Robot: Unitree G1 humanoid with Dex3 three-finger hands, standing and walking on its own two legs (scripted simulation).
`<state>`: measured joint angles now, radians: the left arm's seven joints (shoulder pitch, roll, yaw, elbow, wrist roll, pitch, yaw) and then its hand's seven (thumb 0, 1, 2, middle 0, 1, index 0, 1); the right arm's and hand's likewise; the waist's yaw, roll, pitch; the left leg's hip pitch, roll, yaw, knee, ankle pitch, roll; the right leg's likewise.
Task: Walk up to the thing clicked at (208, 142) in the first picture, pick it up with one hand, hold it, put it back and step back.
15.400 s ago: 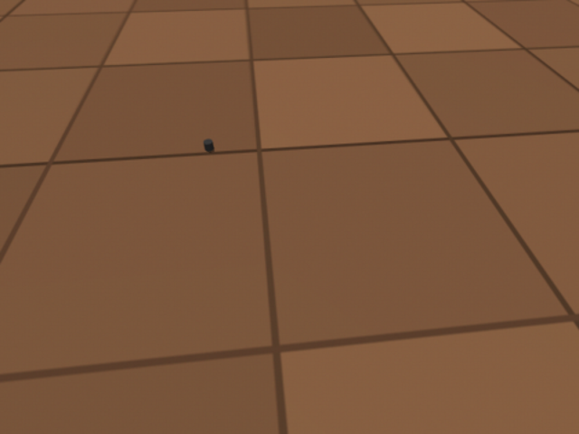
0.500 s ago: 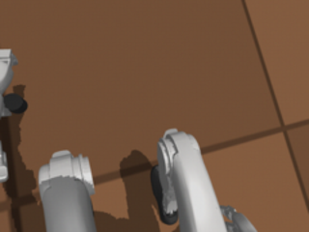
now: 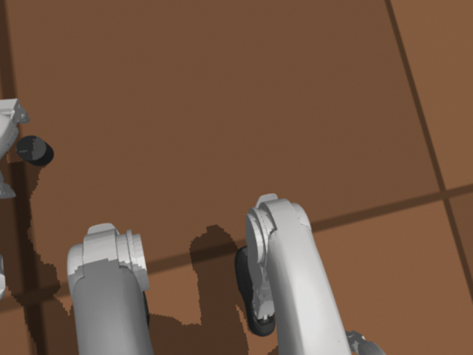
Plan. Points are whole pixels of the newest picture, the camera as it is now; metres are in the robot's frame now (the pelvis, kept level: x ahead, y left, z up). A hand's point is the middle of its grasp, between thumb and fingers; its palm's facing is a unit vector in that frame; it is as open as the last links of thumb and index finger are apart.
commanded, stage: approach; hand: left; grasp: from above
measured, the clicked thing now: (35, 151) +0.48 +0.31 -0.30
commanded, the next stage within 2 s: rest palm in 0.24 s
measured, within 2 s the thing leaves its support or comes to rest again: neither
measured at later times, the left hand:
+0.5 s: hand out of the picture +0.47 +0.34 -0.19, palm faces -0.53 -0.10 -0.84, open 13.6 cm
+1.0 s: hand (25, 142) +0.48 +0.31 -0.25, palm faces -0.42 -0.11 -0.90, open 13.8 cm
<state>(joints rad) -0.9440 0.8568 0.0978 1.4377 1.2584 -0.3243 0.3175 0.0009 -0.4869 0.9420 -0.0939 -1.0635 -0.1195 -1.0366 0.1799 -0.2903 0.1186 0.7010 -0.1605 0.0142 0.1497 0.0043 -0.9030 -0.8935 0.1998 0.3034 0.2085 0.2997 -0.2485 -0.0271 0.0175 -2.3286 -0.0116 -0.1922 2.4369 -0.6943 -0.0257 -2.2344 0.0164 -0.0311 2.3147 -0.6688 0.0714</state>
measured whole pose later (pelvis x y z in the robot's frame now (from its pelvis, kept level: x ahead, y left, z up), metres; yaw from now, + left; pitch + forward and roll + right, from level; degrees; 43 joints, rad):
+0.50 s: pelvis +0.00 +0.01 -0.01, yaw -1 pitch +33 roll -12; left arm -1.09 0.92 0.08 1.57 1.27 -0.21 0.29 0.00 -0.45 0.94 -0.08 -1.11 -0.12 -1.07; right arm 0.16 -0.28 0.17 0.67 -0.17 -0.01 0.15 0.00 -0.90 -0.89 0.20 0.30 0.21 0.30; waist -0.32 -0.02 0.02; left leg -2.36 -0.01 -0.18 2.46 -0.69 0.01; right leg -2.25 0.02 -0.03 2.32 -0.67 0.07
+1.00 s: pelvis +0.00 +0.01 -0.03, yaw -5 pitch +30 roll -15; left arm -1.11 1.02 0.16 1.74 1.39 -0.23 0.57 0.00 -0.46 0.95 -0.10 -1.03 -0.11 -1.01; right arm 0.12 -0.31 0.23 0.67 -0.27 -0.13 0.20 0.00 -0.90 -0.90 0.20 0.30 0.21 0.30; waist -0.38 -0.10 0.09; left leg -2.39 0.00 -0.24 2.56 -0.72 0.00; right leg -2.27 0.05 -0.07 2.38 -0.67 0.06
